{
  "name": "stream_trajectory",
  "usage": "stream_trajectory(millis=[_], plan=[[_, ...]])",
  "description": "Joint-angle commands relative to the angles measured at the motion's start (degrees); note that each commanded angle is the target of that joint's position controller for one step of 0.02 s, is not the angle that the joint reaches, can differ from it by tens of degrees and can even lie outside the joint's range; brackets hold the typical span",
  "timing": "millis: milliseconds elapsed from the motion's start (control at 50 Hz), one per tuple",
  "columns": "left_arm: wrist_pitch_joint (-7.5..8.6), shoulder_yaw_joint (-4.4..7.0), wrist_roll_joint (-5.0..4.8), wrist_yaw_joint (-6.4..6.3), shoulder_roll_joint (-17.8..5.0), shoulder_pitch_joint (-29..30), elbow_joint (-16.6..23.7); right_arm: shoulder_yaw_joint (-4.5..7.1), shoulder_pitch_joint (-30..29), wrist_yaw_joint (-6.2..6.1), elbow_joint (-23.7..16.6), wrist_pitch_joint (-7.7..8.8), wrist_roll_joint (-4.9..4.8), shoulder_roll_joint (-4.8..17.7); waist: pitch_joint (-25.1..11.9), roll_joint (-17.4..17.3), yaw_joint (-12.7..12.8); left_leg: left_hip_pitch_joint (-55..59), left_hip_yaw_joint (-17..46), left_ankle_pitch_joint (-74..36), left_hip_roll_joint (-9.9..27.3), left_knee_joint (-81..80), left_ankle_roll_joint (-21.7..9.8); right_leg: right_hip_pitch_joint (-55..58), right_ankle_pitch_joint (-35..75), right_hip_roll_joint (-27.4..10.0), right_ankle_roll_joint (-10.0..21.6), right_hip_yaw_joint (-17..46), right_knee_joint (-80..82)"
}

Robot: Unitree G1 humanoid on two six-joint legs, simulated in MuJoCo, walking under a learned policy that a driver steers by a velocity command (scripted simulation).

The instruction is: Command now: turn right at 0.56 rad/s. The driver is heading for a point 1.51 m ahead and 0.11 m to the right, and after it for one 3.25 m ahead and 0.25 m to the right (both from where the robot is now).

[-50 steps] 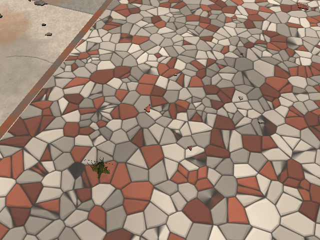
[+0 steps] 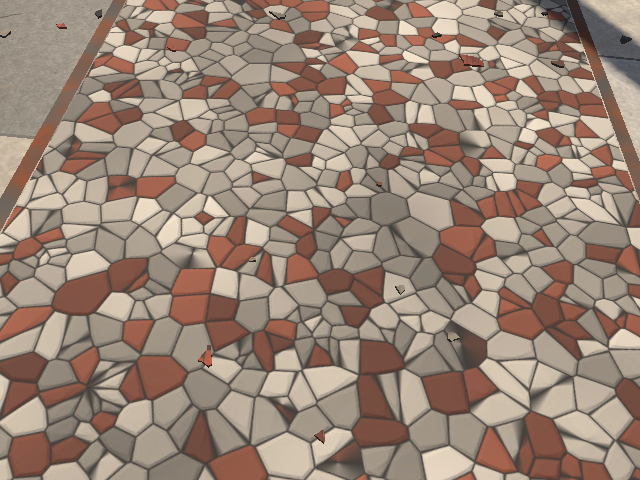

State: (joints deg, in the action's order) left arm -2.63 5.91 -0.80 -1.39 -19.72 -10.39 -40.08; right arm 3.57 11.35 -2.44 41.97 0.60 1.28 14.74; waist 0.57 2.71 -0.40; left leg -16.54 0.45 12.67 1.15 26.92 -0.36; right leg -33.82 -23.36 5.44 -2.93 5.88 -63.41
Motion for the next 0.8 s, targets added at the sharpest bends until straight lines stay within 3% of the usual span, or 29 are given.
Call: stream_trajectory(millis=[20, 80, 140, 180, 220, 260, 280, 300, 320, 340, 360, 380, 400, 440, 500, 580, 620, 640, 660, 680, 700, 720, 740, 800], plan=[[-0.26, 0.61, -0.58, 0.14, -2.5, -0.4, 4.2, 1.64, -3.0, -0.66, -4.8, 0.3, -0.23, 7.7, -2.5, -10.7, 0.5, 8.8, 7.7, -19.7, 12.3, -8.1, -10.4, -6.1, 2.7, -3.4, -2.6, -2.3, -4.5], [-0.12, -0.15, -0.52, 0.75, -1.4, 3.6, 7.0, 2.44, 0.2, -1.06, -4.3, -0.46, -0.24, 9.6, -3.9, -12.4, -2.1, 14.0, 6.6, -21.1, 14.4, -7.6, -11.8, -5.1, 2.5, -5.8, -3.6, -3.6, 4.4], [-0.1, -0.59, -0.36, 1.68, -0.9, 4.1, 8.4, 3.38, -0.8, -0.56, -4.7, -0.77, -0.64, 11.9, -5.0, -13.4, -2.4, 11.9, 3.9, -22.5, 15.8, -7.2, -12.0, 2.6, 1.1, -6.9, -2.6, -6.6, 12.7], [-0.37, -0.22, -0.43, 2.1, -1.8, 3.6, 8.8, 3.74, -1.1, 0.02, -4.7, -0.76, -1.13, 12.5, -5.1, -14.0, -2.3, 10.8, 2.7, -22.8, 16.5, -6.6, -11.9, 6.6, 1.1, -6.4, -1.3, -8.6, 17.5], [-0.66, 0.04, -0.45, 2.52, -2.0, 2.9, 9.1, 3.89, -1.1, 0.49, -4.3, -0.6, -1.99, 12.7, -4.9, -14.3, -1.8, 10.7, 2.6, -22.8, 17.1, -4.7, -11.0, 10.1, 2.5, -5.8, 0.6, -9.3, 24.2], [-0.55, 0.4, -0.15, 2.61, -1.6, -1.6, 7.5, 3.49, -1.8, 0.72, -3.5, -0.54, -3.25, 11.7, -5.5, -12.5, 1.1, 7.7, 0.2, -20.4, 15.1, 0.7, -7.7, 19.6, 12.8, -3.7, 4.0, -10.5, 38.7], [-0.43, 1.01, -0.01, 2.09, -3.7, -3.4, 7.1, 2.76, 1.2, 1.03, -2.2, -0.23, -2.63, 9.3, -7.0, -7.3, 1.1, 1.5, -3.4, -13.4, 12.5, 6.7, -3.4, 29.0, 22.9, -5.9, 5.9, -5.7, 42.7], [-0.2, 2.13, 0.59, 1.03, -10.1, -4.9, 8.2, 0.85, 1.3, 1.72, -4.4, 0.18, 0.93, 4.4, -9.7, 11.0, -0.4, -14.0, -8.7, 15.2, 6.2, 23.6, 2.7, 40.7, 48.7, -22.1, 11.3, 13.8, 40.4], [0.81, 1.41, 2.25, 1.35, -9.5, -4.0, 8.8, 1.46, -2.4, 1.27, -5.5, 0.19, 0.37, 6.3, -10.4, 12.8, 2.2, -19.9, -2.6, 27.2, 1.9, 33.7, 4.8, 34.5, 53.5, -29.9, 22.3, 19.3, 40.6], [1.88, 0.65, 2.67, 1.77, -6.9, -3.9, 8.4, 2.34, -4.6, 0.94, -5.3, -0.18, -1.01, 9.6, -9.5, 7.3, 3.7, -19.3, 0.7, 25.1, 3.1, 38.6, 4.8, 31.8, 48.2, -26.4, 22.5, 15.0, 41.7], [2.59, 0.14, 2.3, 1.8, -5.6, -1.2, 7.6, 2.53, -4.5, 0.76, -4.7, -0.58, -1.7, 9.5, -7.2, 6.3, 2.1, -19.8, 1.5, 21.3, 3.3, 38.8, 4.4, 30.2, 43.1, -22.6, 19.4, 10.9, 41.9], [2.76, -0.08, 1.6, 1.65, -4.9, 1.3, 7.6, 2.64, -3.3, 0.29, -3.4, -1.02, -1.38, 9.3, -6.3, 4.5, 1.1, -19.7, 2.0, 17.7, 3.7, 37.7, 4.5, 29.2, 39.1, -20.2, 16.9, 8.6, 42.2], [2.77, -0.48, 0.99, 1.47, -4.3, 3.2, 7.4, 2.81, -2.4, 0.02, -2.9, -1.46, -0.93, 9.5, -5.5, 4.9, 0.1, -17.9, 2.0, 14.4, 3.5, 37.3, 5.0, 26.9, 40.3, -19.2, 16.2, 7.0, 42.4], [2.84, -1.3, 1.37, 1.05, -2.5, 4.4, 7.0, 2.48, 0.1, 0.17, -1.9, -1.6, -1.12, 8.1, -6.6, 4.8, -1.3, -13.2, 1.5, 9.8, 2.7, 35.4, 5.5, 24.8, 41.1, -17.5, 16.1, 4.4, 42.9], [2.8, -1.52, 1.43, 0.74, -1.8, 4.8, 6.0, 1.32, -1.0, 0.42, -1.8, -1.55, -1.24, 5.8, -6.2, 5.1, -0.3, -8.9, 1.3, 8.2, 3.0, 23.4, 5.4, 24.7, 34.9, -16.4, 15.6, 3.5, 43.0], [2.45, -1.57, 1.55, 0.99, -2.5, 3.5, 4.1, 1.06, -1.9, 0.72, -2.1, -1.38, -1.42, 6.5, -4.5, 5.5, 1.2, -2.9, 0.4, 9.1, 2.1, 12.2, 4.5, 23.1, 26.1, -17.6, 16.7, 7.1, 43.4], [2.49, -2.33, 0.94, 1.14, -1.1, 4.8, 3.2, 0.74, 0.3, 1.01, -0.9, -0.94, -1.13, 5.5, -3.4, 4.1, -1.0, 3.5, -0.4, 0.2, 1.4, 0.3, 3.2, 20.5, 21.1, -16.0, 14.6, 7.0, 42.4], [2.81, -2.74, 0.9, 1.25, 0.0, 3.2, 2.2, 0.58, 0.9, 1.17, -0.6, -0.64, -0.32, 6.0, -3.5, 2.1, -1.3, 8.2, 1.2, -7.8, 2.3, -4.3, 2.3, 18.6, 17.9, -14.5, 12.0, 6.5, 42.0], [3.27, -3.07, 1.78, 1.38, 0.9, 1.6, 1.6, 0.83, 1.6, 1.03, -0.9, -0.38, 0.22, 8.5, -4.5, -1.6, -0.1, 12.2, 5.5, -17.8, 6.4, -3.9, 1.0, 16.6, 13.0, -11.7, 8.9, 4.7, 40.0], [3.74, -2.65, 2.15, 1.83, 0.4, -1.3, 1.4, 1.77, 0.1, 0.98, -0.1, -0.35, -0.51, 12.0, -4.0, -9.2, 3.7, 10.4, 5.1, -15.4, 7.2, -0.5, -1.2, 16.4, 9.1, -7.6, 6.8, 0.5, 40.2], [3.62, -2.71, 2.38, 1.7, -0.2, 1.3, 1.0, 1.26, -1.0, 1.42, -0.3, -0.14, -0.93, 8.6, -3.6, -9.4, 1.5, 5.1, 4.9, -5.9, 5.8, -1.9, -2.2, 20.1, 8.5, -6.2, 5.0, -1.5, 39.0], [3.31, -2.4, 2.0, 1.53, -0.9, 3.5, 1.1, 0.65, -1.5, 1.64, -0.3, 0.16, -0.51, 6.7, -2.1, -8.4, 0.7, 2.9, 4.6, -1.9, 5.0, -2.8, -1.5, 20.8, 8.8, -6.2, 4.8, -1.7, 38.1], [2.9, -2.47, 1.76, 1.2, -0.2, 4.1, 1.0, 0.48, -1.9, 1.62, -0.1, 0.44, -0.14, 6.4, -1.8, -7.9, 0.7, 2.0, 4.1, -1.3, 4.5, -3.0, -0.7, 21.1, 9.9, -6.6, 5.1, -1.5, 37.7], [2.16, -2.44, 1.74, 0.89, 0.5, 2.9, 0.1, 0.03, -0.7, 1.39, 0.7, 1.21, -0.35, 5.7, -0.9, -6.5, 0.4, 2.4, 3.1, -1.9, 3.7, -2.2, 0.1, 20.3, 11.9, -6.9, 5.8, -0.8, 37.9]])
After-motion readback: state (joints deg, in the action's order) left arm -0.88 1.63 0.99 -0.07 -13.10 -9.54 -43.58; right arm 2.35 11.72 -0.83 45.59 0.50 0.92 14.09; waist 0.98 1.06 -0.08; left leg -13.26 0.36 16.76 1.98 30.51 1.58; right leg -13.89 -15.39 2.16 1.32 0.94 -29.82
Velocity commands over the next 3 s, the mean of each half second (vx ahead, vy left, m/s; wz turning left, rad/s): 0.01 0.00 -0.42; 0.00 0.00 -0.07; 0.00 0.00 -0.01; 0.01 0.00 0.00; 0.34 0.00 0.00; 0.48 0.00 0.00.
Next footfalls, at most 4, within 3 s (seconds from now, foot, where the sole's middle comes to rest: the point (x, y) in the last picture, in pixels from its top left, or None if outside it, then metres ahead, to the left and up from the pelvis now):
0.28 right None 0.02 -0.15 -0.78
0.64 left None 0.07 0.09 -0.78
2.64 left None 0.45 0.00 -0.78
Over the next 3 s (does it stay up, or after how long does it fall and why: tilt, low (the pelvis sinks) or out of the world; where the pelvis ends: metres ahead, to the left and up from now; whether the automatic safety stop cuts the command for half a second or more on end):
stays up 0.44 -0.09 0.01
